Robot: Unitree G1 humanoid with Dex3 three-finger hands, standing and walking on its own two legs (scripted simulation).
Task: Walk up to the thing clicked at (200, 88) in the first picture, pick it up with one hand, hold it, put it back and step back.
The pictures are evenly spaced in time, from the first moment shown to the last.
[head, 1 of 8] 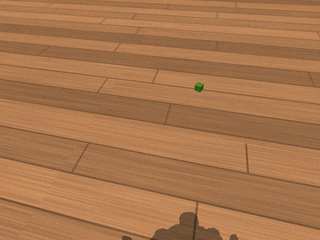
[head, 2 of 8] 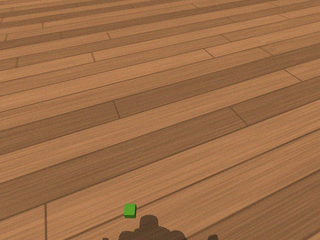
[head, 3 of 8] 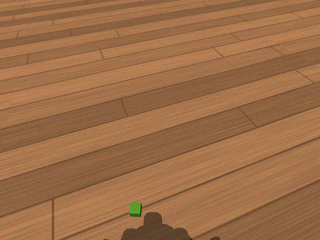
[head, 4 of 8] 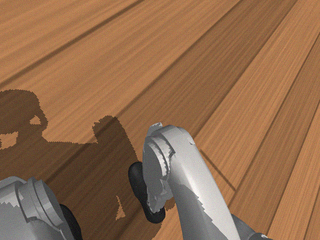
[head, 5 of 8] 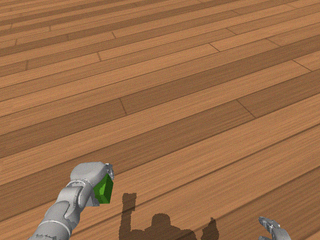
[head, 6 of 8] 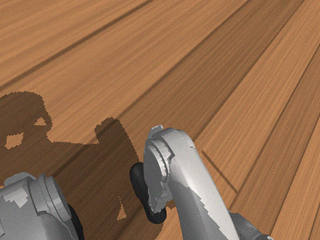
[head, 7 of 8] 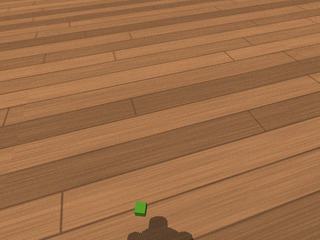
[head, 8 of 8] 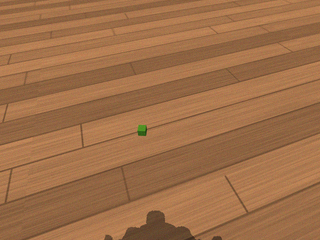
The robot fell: no
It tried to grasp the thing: yes
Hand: left
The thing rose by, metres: 0.67
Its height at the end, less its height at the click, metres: +0.00
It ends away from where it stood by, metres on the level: 0.02
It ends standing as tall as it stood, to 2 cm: yes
